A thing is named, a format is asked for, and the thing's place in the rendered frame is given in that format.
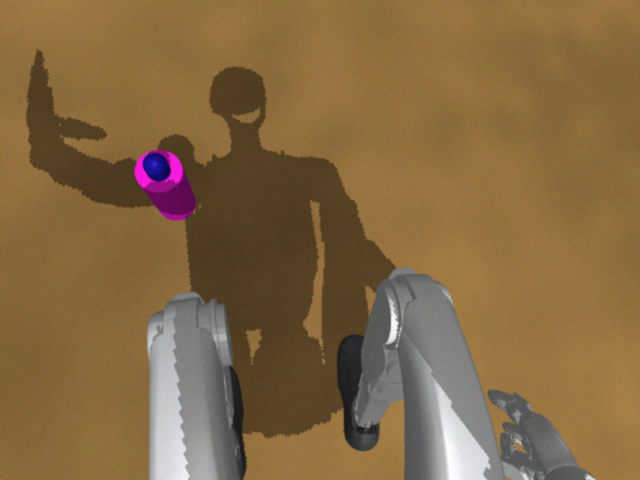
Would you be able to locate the bottle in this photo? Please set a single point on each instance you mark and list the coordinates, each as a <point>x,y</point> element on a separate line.
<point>162,177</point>

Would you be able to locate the right robot foot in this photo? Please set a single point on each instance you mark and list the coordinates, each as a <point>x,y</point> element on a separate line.
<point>349,372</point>

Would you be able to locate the right robot hand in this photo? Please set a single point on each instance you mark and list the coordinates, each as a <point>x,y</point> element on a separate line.
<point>545,448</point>

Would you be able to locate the left robot foot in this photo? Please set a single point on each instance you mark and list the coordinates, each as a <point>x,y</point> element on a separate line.
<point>237,423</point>

